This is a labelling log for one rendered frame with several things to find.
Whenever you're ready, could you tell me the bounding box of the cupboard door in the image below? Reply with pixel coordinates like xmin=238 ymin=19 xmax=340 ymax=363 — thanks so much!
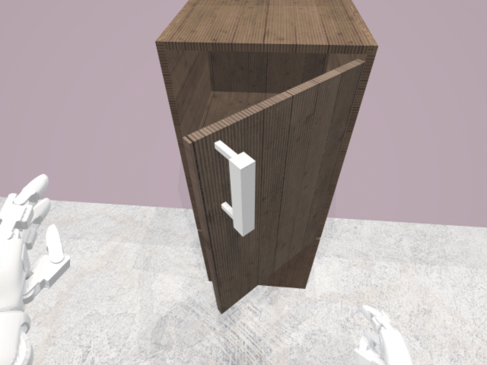
xmin=183 ymin=59 xmax=365 ymax=314

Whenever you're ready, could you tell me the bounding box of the robot right hand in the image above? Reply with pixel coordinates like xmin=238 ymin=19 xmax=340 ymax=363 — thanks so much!
xmin=355 ymin=305 xmax=413 ymax=365

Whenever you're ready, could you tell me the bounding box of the handle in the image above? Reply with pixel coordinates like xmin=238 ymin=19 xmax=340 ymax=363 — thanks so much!
xmin=215 ymin=141 xmax=256 ymax=236

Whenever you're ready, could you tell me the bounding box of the robot left hand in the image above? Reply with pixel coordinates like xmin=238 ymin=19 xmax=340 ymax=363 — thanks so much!
xmin=0 ymin=174 xmax=70 ymax=312

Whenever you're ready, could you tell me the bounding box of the robot left forearm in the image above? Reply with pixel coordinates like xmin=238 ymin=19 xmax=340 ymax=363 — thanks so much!
xmin=0 ymin=310 xmax=33 ymax=365

